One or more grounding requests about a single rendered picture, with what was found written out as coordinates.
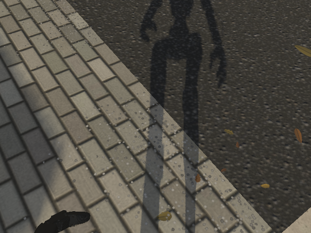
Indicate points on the robot left hand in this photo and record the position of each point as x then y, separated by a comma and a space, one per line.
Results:
61, 221

